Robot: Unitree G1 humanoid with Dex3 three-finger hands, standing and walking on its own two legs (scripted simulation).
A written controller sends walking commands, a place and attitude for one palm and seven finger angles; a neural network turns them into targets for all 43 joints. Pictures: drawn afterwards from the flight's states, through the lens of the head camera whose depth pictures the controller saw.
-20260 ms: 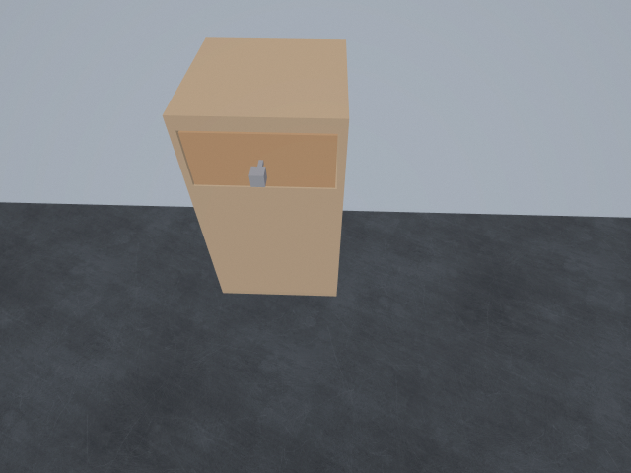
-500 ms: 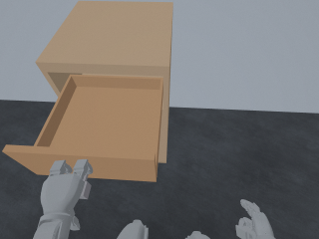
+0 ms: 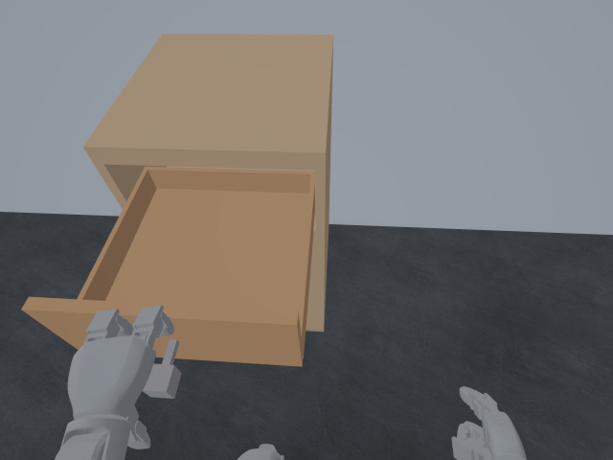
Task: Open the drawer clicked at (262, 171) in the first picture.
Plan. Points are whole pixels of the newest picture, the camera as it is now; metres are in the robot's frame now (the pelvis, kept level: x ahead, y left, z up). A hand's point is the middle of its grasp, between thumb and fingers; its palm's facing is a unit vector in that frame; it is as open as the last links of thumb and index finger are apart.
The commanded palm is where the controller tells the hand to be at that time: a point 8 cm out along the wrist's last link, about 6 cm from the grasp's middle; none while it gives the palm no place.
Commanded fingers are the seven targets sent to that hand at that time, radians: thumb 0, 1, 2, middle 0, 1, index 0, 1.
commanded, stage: lift the hand off the handle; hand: left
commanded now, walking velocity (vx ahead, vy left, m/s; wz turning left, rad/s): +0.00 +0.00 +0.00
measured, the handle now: (166, 367) +0.25 +0.24 -0.08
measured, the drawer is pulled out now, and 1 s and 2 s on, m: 0.30 0.30 0.30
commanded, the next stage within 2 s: draw the hand back to the body in 1.10 s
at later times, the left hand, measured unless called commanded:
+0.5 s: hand (122, 368) +0.22 +0.24 +0.03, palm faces +0.01 -0.08 -1.00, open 13.8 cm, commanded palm +0.20 +0.24 +0.09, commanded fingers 0.00 -0.50 0.30 -0.30 -1.20 -0.30 -1.20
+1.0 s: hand (112, 357) +0.22 +0.24 +0.07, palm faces +0.04 -0.09 -1.00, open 13.8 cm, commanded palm +0.20 +0.24 +0.13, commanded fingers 0.00 -0.50 0.30 -0.30 -1.20 -0.30 -1.20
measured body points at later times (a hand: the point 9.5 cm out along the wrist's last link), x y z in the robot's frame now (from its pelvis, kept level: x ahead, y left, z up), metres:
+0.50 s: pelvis +0.01 -0.01 +0.02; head +0.03 -0.03 +0.46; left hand +0.21 +0.25 +0.08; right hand +0.20 -0.23 -0.09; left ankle +0.01 +0.12 -0.68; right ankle -0.02 -0.12 -0.68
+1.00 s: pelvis +0.01 +0.00 +0.03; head +0.03 -0.04 +0.47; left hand +0.21 +0.24 +0.12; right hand +0.21 -0.23 -0.08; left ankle +0.01 +0.12 -0.68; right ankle -0.02 -0.12 -0.68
